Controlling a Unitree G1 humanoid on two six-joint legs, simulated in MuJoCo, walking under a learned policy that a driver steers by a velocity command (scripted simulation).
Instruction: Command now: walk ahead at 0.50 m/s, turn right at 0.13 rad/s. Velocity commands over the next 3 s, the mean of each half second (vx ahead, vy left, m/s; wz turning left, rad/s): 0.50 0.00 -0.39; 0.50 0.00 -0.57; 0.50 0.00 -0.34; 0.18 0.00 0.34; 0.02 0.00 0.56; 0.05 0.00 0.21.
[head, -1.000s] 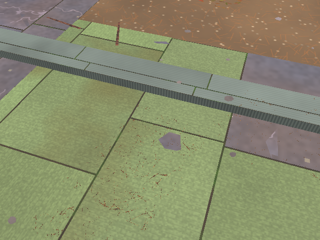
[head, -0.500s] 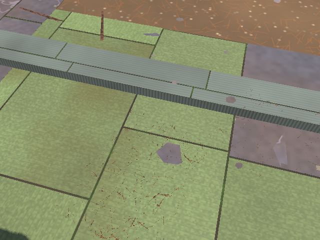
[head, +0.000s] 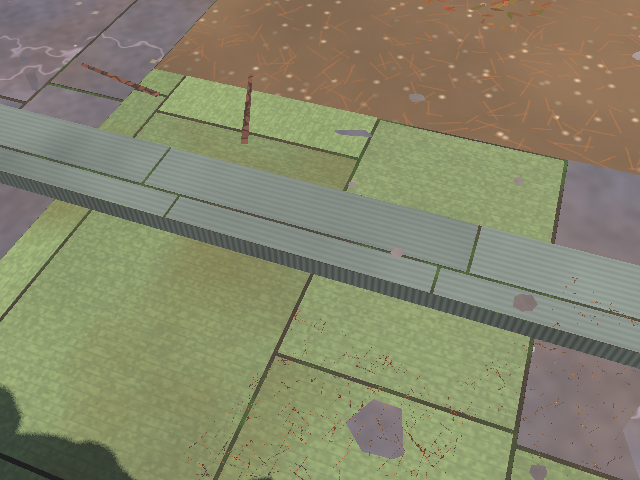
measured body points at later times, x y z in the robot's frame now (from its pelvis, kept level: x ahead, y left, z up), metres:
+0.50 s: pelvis +0.28 +0.03 +0.00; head +0.30 +0.03 +0.45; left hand +0.46 +0.24 -0.13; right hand +0.20 -0.21 -0.14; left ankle +0.24 +0.11 -0.74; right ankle +0.35 -0.13 -0.67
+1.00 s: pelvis +0.51 -0.10 +0.00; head +0.54 -0.14 +0.45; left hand +0.67 +0.13 -0.12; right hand +0.52 -0.40 -0.12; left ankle +0.69 +0.01 -0.67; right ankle +0.47 -0.12 -0.74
